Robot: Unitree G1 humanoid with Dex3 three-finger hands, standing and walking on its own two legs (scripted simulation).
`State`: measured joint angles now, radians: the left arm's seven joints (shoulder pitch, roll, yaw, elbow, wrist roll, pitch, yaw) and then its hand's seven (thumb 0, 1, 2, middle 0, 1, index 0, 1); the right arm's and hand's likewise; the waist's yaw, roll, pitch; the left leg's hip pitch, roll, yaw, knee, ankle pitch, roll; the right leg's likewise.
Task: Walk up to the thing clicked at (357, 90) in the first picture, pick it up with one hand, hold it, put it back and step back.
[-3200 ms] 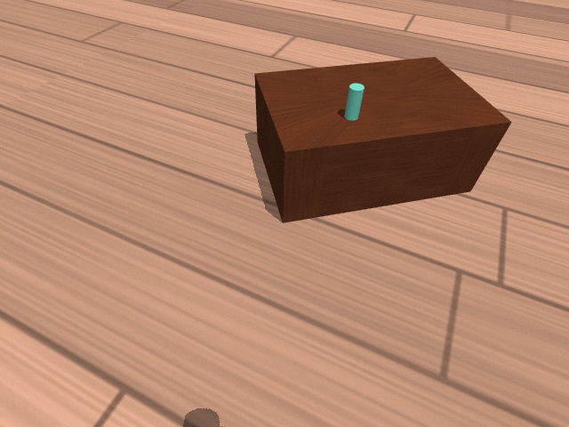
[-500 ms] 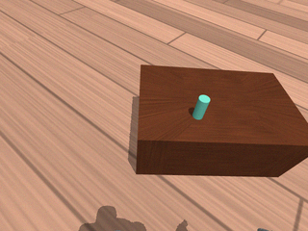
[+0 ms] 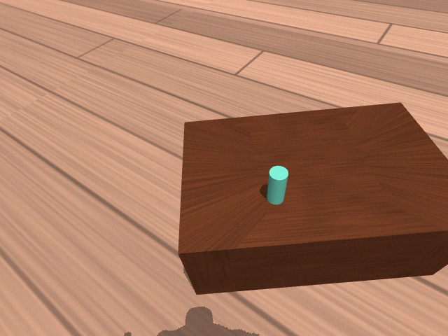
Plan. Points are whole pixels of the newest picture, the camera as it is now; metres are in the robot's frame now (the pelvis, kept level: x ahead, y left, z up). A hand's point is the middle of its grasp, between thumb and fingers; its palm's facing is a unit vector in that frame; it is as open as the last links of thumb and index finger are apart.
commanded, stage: walk up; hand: right
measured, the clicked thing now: (276, 185) +0.63 -0.16 -0.27
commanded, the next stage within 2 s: none
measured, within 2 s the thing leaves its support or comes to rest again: neither
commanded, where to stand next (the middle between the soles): +0.12 +0.05 m, yaw +1 degrees
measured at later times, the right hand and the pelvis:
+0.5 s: hand (356, 326) +0.18 -0.23 -0.13, palm faces -0.09 +0.92 -0.39, open 7.4 cm; pelvis +0.04 +0.02 -0.01, yaw +3 degrees
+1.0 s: hand out of the picture +0.11 -0.22 -0.15, palm faces -0.09 +0.94 -0.34, open 7.4 cm; pelvis +0.04 +0.04 +0.00, yaw +2 degrees
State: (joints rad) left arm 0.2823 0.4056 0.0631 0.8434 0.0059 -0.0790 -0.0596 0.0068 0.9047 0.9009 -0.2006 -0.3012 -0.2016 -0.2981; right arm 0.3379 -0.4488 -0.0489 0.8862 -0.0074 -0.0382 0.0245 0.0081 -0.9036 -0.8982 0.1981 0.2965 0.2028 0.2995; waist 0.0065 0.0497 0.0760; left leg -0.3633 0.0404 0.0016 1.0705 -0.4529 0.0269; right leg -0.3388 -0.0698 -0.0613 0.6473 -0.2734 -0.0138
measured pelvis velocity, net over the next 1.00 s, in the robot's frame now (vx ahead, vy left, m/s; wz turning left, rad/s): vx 0.04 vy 0.04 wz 0.04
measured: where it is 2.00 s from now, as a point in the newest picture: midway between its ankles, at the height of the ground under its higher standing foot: outside the picture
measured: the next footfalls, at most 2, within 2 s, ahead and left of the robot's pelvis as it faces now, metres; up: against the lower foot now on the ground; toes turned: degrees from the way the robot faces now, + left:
left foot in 0.34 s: +0.17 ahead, +0.11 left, +0.00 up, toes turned +4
right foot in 0.66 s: +0.11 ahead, -0.10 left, +0.00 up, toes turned +0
